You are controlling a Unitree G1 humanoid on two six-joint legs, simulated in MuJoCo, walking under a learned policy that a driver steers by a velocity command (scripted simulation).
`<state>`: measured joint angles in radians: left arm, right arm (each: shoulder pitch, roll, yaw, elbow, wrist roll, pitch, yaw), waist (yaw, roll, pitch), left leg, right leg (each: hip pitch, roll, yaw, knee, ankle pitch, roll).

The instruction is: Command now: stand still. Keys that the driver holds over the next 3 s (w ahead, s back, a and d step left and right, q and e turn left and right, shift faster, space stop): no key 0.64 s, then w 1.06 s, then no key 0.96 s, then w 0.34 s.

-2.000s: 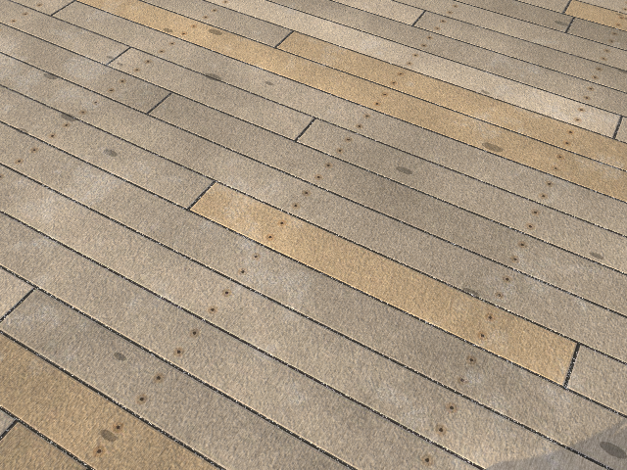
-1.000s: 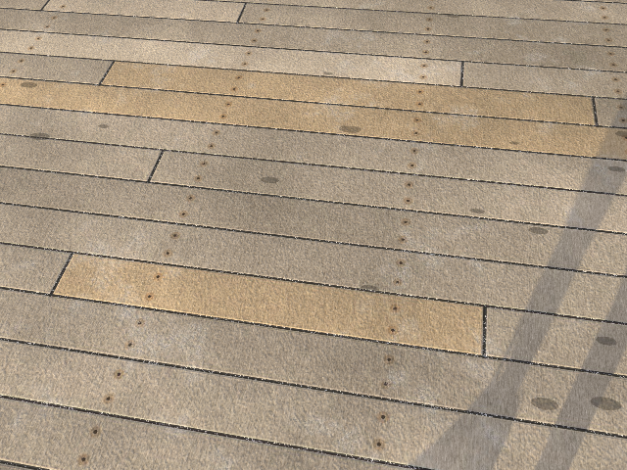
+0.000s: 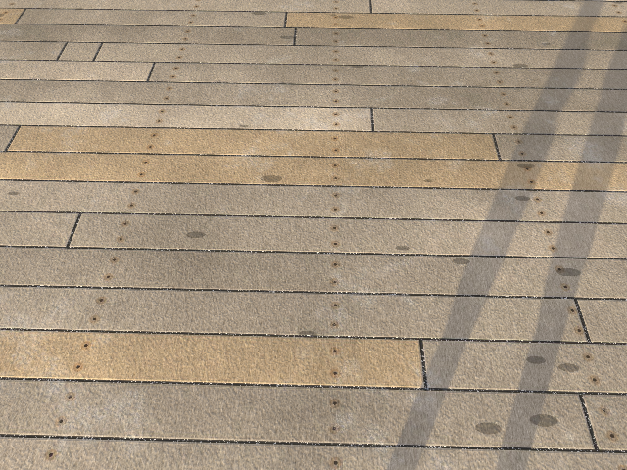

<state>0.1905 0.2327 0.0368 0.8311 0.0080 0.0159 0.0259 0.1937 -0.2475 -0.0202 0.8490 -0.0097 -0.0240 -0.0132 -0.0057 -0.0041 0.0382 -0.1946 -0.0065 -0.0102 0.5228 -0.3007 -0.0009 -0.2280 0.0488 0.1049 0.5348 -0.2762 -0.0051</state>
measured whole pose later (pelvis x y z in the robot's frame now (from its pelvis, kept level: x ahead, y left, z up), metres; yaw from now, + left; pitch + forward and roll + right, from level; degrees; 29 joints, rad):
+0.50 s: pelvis +0.00 +0.01 +0.00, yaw +0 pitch -2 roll +0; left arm 0.19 0.23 0.04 1.03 0.00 0.02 0.04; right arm 0.23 -0.24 -0.01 0.99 -0.01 -0.03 -0.02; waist 0.00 0.00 0.04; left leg -0.17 -0.02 -0.01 0.49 -0.28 0.02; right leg -0.20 0.03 0.11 0.48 -0.25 0.01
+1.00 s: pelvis +0.07 -0.03 +0.00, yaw +1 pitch +0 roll +0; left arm 0.27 0.24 0.05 1.07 -0.02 -0.10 0.00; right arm 0.33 -0.29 -0.04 1.00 0.04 -0.05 -0.01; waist 0.01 0.05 -0.01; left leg -0.28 0.01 -0.05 0.85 -0.45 0.04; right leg -0.23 0.02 -0.04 0.52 -0.30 -0.04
